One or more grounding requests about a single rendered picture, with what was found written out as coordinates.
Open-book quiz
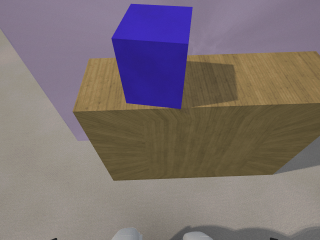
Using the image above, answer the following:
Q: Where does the carton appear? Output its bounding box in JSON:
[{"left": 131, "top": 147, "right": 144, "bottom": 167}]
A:
[{"left": 111, "top": 4, "right": 193, "bottom": 109}]

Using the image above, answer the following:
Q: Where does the left robot thigh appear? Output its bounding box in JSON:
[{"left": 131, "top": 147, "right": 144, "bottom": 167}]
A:
[{"left": 111, "top": 228, "right": 143, "bottom": 240}]

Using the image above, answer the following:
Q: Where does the pedestal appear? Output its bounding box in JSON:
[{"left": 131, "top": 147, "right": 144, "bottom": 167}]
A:
[{"left": 72, "top": 51, "right": 320, "bottom": 181}]

